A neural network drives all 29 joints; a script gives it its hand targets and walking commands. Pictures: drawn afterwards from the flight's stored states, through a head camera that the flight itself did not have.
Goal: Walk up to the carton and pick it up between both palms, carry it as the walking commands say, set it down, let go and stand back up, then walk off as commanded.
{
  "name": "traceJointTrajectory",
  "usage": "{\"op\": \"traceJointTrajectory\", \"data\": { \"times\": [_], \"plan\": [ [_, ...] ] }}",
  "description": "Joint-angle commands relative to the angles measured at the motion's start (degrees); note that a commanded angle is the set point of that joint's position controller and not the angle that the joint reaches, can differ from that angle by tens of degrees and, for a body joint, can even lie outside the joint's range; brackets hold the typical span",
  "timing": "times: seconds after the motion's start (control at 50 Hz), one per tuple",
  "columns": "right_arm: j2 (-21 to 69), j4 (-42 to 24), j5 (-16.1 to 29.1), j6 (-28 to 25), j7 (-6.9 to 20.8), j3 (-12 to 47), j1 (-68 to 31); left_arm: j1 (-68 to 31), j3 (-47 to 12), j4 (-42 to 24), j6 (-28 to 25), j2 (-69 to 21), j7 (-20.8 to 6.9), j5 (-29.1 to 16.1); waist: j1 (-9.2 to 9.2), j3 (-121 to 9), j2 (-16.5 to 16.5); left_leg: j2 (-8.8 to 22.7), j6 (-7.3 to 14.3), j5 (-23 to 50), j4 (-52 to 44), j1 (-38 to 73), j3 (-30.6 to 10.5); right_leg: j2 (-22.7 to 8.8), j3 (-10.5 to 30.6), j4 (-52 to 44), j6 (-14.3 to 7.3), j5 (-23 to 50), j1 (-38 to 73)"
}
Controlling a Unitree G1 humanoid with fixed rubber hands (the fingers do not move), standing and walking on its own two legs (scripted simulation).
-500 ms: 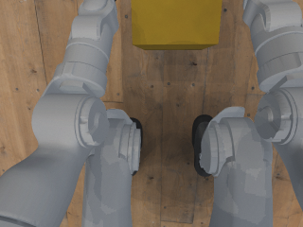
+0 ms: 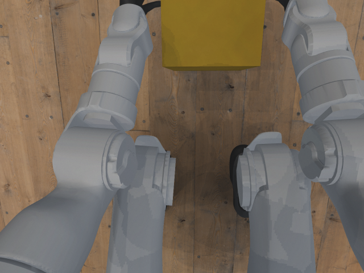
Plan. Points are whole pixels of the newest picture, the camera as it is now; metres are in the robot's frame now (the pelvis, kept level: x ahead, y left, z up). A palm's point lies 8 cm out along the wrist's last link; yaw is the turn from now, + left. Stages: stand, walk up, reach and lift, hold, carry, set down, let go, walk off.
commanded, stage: reach and lift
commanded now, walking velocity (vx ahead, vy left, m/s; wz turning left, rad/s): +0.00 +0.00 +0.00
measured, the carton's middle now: (209, 8) +0.55 -0.04 -0.25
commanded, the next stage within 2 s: none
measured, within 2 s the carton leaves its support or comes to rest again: neither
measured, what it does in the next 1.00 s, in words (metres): rises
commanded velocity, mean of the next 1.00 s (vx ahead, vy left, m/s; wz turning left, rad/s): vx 0.00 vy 0.00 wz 0.00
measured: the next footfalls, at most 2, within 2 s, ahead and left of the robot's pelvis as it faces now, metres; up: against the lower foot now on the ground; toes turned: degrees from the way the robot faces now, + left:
none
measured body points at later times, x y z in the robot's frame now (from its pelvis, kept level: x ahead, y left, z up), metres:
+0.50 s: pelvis +0.00 +0.00 +0.03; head +0.35 -0.04 +0.30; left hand +0.55 +0.08 -0.11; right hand +0.56 -0.17 -0.11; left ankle +0.10 +0.13 -0.33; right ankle +0.10 -0.12 -0.33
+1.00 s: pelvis -0.01 +0.00 +0.07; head +0.31 -0.05 +0.38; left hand +0.54 +0.08 -0.03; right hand +0.54 -0.17 -0.04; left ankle +0.10 +0.13 -0.33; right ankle +0.10 -0.12 -0.33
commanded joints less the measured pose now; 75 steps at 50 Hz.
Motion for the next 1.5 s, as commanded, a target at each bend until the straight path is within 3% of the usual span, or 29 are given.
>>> {"op": "traceJointTrajectory", "data": {
  "times": [0.0, 0.18, 0.58, 0.74, 0.94, 1.2, 1.48],
  "plan": [
    [55.76, -11.02, 4.85, -1.75, 15.28, 16.99, -34.77, -37.28, -18.92, -11.43, -1.71, -55.52, -14.39, -4.38, -2.24, -73.56, -3.32, -3.47, 3.05, 26.54, -8.9, 30.04, 7.05, 4.5, -5.39, -9.95, -1.7, 29.77, 37.64],
    [59.34, -5.15, 0.1, 2.26, 15.68, 11.24, -32.31, -43.09, -16.74, -14.01, 1.23, -54.04, -14.3, -0.03, -1.32, -72.26, -2.18, -3.1, 3.13, 17.08, -12.78, 30.48, 8.54, 5.1, -6.41, -13.93, -1.71, 18.1, 34.97],
    [67.04, -12.12, -0.75, 3.38, 13.31, 17.37, -27.95, -35.02, -20.96, -18.77, 3.5, -61.06, -15.42, 0.88, 0.47, -87.68, -6.39, -3.56, 2.11, 26.45, -17.5, 31.65, 8.28, 6.21, -5.94, -18.09, -0.03, 31.49, 46.12],
    [68.91, -11.0, -2.31, 3.58, 12.43, 16.39, -26.76, -33.71, -19.88, -19.4, 4.09, -61.83, -15.1, 3.34, 1.39, -87.66, -6.55, -3.53, 1.95, 24.02, -20.55, 32.2, 8.34, 6.77, -5.91, -21.42, 0.17, 28.02, 45.72],
    [69.94, -8.93, -7.09, 5.16, 12.35, 11.08, -25.06, -31.13, -14.43, -14.92, 5.83, -62.96, -16.38, 7.38, 1.05, -83.25, -5.84, -3.69, 1.82, 17.58, -25.13, 30.66, 8.24, 7.25, -5.88, -26.33, 0.0, 20.95, 44.93],
    [73.89, -12.21, -6.14, 5.82, 12.39, 14.23, -23.39, -27.95, -17.16, -17.66, 6.63, -66.7, -16.79, 7.38, 1.68, -90.4, -6.33, -3.81, 1.8, 21.72, -29.4, 36.81, 7.54, 7.72, -6.08, -30.39, 0.6, 25.52, 51.12],
    [75.29, -10.16, -8.64, 5.52, 12.43, 11.47, -18.52, -22.87, -15.66, -15.16, 6.7, -68.69, -17.01, 9.74, 1.43, -85.85, -5.18, -3.86, 1.71, 19.68, -35.19, 39.12, 6.95, 8.1, -5.55, -36.37, 0.31, 22.43, 52.39]
  ]
}}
